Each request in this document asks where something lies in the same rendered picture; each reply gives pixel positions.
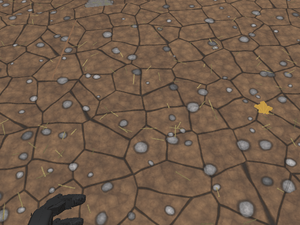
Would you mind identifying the left robot hand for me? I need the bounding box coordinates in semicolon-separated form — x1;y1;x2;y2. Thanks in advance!
27;193;86;225

